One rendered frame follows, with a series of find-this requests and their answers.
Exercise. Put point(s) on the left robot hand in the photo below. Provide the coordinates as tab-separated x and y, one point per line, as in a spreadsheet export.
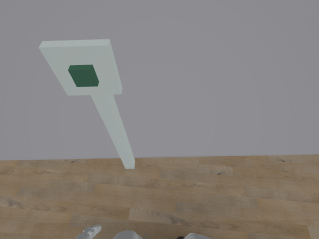
89	232

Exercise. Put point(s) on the button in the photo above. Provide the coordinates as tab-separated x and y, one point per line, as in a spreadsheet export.
84	75

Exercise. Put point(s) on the panel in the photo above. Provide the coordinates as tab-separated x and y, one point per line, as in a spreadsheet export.
60	54

